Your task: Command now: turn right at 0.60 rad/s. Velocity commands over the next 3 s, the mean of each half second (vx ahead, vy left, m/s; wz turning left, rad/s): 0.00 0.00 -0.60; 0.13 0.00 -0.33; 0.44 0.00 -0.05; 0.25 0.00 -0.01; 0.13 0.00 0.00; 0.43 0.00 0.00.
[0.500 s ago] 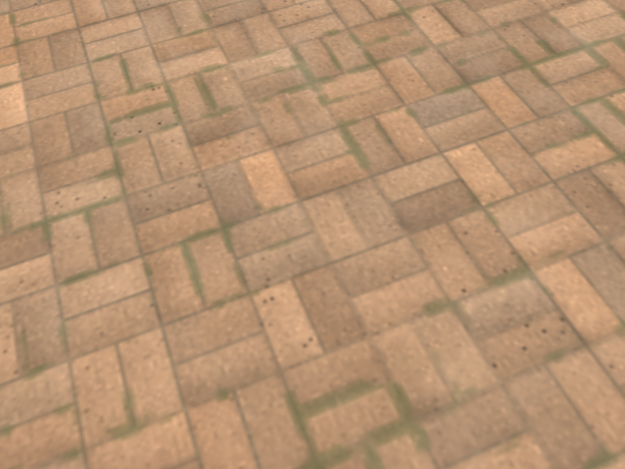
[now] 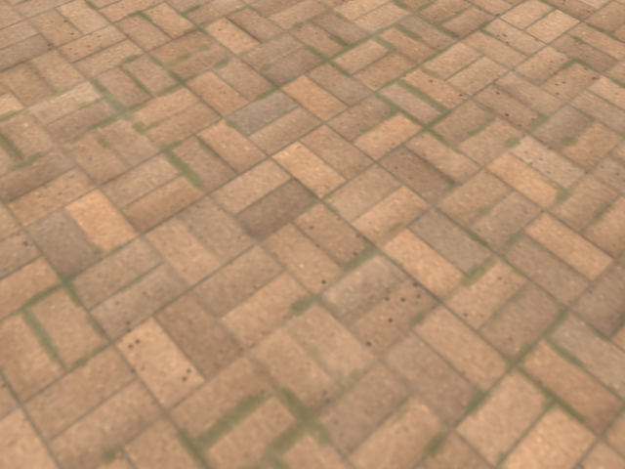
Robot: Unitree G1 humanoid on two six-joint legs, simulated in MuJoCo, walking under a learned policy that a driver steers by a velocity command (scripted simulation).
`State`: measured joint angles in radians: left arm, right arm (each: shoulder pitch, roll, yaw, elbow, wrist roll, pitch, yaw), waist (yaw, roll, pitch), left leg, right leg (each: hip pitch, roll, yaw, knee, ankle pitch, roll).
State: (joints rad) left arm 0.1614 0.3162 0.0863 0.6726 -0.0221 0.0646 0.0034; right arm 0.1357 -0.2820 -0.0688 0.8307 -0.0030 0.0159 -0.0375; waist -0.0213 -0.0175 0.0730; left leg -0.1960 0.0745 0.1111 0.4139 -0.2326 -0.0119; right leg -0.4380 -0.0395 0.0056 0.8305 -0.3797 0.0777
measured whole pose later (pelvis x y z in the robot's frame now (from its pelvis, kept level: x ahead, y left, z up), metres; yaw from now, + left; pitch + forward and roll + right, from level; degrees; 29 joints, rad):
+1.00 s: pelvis +0.04 -0.06 -0.01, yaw -26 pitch +1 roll +0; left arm 0.27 0.27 0.04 0.69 -0.01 -0.03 -0.01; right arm 0.28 -0.30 -0.05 0.75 0.03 -0.03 0.01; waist -0.01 0.04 -0.01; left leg -0.36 0.04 -0.01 0.82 -0.46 0.02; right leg -0.18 0.03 0.01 0.47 -0.31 -0.04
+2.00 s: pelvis +0.44 -0.24 -0.01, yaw -25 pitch +1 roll +0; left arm 0.11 0.23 0.02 0.73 0.02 -0.04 -0.02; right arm 0.23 -0.30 -0.03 0.82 0.00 0.02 -0.01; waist -0.02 0.03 0.05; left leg -0.34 0.01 -0.04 0.91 -0.58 -0.05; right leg -0.41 0.02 -0.02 0.48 -0.09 -0.04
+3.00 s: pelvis +0.77 -0.32 -0.02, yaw -26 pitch +1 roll -1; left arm 0.36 0.27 0.05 1.00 -0.03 -0.07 0.00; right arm 0.07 -0.27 -0.05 0.79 0.01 -0.09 0.03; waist 0.04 -0.01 0.05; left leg -0.44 0.00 0.05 0.59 -0.16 0.06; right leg -0.18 -0.02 0.05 1.00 -0.49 -0.02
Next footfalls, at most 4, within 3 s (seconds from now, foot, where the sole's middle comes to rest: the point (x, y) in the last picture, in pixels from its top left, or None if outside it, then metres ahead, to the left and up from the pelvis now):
0.10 right None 0.04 -0.14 -0.78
0.56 left None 0.11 0.07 -0.78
0.92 right None -0.01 -0.16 -0.78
1.36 left None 0.41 -0.09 -0.78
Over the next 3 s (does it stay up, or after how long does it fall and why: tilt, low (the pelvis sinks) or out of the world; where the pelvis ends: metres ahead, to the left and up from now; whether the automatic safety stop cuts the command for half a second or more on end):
stays up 0.77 -0.32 -0.02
